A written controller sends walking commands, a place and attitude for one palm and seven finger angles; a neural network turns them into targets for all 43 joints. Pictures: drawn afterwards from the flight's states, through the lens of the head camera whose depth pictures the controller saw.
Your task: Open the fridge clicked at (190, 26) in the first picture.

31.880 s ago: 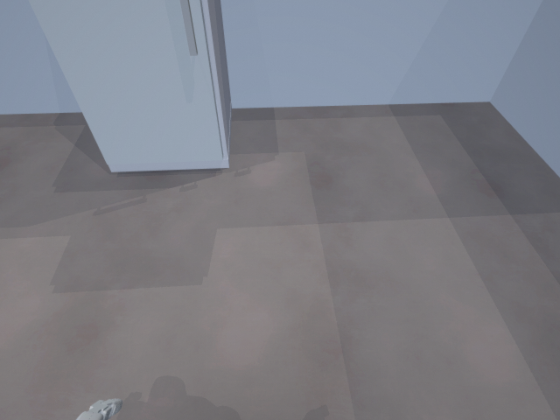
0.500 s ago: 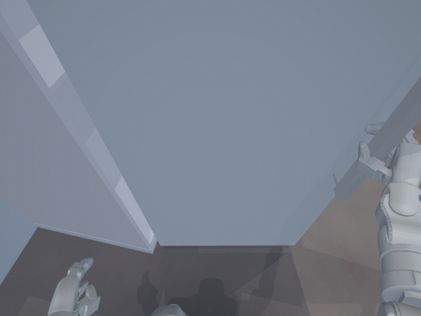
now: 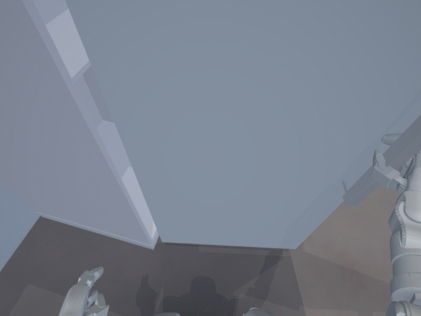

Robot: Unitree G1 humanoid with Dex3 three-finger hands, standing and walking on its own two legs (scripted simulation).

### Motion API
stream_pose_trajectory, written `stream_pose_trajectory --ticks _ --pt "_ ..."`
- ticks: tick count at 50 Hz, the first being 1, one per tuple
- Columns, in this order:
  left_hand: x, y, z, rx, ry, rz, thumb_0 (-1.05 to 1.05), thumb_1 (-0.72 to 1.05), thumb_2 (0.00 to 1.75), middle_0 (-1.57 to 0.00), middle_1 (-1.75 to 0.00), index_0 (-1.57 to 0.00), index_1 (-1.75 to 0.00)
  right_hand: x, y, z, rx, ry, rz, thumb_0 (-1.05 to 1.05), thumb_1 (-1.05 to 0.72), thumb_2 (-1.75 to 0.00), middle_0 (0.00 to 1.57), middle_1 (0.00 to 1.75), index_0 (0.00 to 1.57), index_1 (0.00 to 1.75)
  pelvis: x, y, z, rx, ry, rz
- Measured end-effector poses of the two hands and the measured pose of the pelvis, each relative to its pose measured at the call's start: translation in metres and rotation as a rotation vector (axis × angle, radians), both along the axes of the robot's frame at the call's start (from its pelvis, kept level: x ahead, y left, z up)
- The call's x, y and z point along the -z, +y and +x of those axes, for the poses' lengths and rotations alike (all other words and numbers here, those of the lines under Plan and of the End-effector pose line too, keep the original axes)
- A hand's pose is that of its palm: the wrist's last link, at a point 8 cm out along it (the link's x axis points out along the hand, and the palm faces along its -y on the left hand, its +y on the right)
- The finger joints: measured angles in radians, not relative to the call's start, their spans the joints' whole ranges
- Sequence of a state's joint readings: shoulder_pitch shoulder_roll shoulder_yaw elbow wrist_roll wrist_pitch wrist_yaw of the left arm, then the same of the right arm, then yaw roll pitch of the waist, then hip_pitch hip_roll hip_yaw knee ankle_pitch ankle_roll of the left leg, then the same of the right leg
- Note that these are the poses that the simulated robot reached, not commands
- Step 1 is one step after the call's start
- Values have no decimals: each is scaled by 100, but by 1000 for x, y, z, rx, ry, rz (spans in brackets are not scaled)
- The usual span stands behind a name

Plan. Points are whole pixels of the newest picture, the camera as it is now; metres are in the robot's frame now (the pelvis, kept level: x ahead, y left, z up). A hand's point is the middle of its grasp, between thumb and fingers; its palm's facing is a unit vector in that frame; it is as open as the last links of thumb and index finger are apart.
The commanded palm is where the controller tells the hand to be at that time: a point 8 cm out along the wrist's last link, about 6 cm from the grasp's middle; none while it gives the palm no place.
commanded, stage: loosen the grip on the handle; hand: right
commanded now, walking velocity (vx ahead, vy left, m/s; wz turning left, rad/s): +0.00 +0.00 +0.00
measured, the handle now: (395, 142) +0.43 -0.31 +0.11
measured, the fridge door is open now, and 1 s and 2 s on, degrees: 77 76 76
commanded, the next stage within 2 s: slip the hand off the handle in 0.66 s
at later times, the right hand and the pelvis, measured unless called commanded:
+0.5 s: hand (379, 174) +0.39 -0.30 +0.05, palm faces +0.40 +0.88 -0.25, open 12.6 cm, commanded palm +0.34 -0.34 +0.06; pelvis -0.03 -0.04 -0.02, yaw +1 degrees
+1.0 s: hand (396, 176) +0.40 -0.34 +0.04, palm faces +0.46 +0.85 -0.25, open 14.4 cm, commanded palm +0.35 -0.38 +0.05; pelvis +0.01 -0.02 -0.02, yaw +1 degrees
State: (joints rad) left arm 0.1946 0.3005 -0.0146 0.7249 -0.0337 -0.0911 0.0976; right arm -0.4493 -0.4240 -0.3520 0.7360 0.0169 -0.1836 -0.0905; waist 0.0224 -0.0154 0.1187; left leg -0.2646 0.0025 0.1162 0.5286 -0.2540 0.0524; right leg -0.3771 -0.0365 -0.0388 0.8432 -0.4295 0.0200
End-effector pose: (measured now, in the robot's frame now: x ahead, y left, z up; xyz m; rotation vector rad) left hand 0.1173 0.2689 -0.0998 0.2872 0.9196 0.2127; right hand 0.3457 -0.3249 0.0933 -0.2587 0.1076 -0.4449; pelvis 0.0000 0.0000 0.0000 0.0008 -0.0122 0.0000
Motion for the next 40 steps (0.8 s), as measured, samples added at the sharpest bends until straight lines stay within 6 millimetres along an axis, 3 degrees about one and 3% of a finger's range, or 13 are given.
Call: stream_pose_trajectory --ticks 5,11,15,22,28,34,40 --pt "-21 4 13 -1 -90 66 1 91 90 -20 -30 -20 -30 2 -4 3 -55 -31 20 -3 -58 -76 38 135 44 140 4 -11 -1 -6 -5 22" --pt "-39 -14 7 40 -165 70 1 90 90 -20 -30 -20 -30 6 -13 9 -62 -7 104 -5 -46 -72 41 137 45 140 6 -21 -13 -11 62 1" --pt "-25 -30 -10 39 -151 27 0 90 90 -20 -30 -20 -30 5 -7 4 -65 -18 9 -3 -28 -62 38 133 45 140 11 -33 -22 -18 83 2" --pt "6 -61 -50 27 -4 -39 1 90 90 -21 -30 -20 -30 19 -9 1 -33 -41 36 -1 22 -36 38 133 42 136 16 -39 -28 -17 108 3" --pt "20 -67 -69 13 85 -44 1 90 90 -21 -30 -21 -30 31 -18 6 -18 -9 -1 -1 44 -25 35 128 39 131 19 -41 -22 -12 136 13" --pt "24 -57 -64 0 120 -22 1 90 90 -21 -30 -21 -30 35 -16 9 -22 -40 14 -1 52 -21 30 121 38 127 21 -41 -9 -11 157 21" --pt "19 -42 -40 -1 96 5 1 90 90 -21 -30 -21 -30 36 -14 14 -18 -45 20 -1 54 -20 27 117 37 124 21 -35 2 -9 168 21"
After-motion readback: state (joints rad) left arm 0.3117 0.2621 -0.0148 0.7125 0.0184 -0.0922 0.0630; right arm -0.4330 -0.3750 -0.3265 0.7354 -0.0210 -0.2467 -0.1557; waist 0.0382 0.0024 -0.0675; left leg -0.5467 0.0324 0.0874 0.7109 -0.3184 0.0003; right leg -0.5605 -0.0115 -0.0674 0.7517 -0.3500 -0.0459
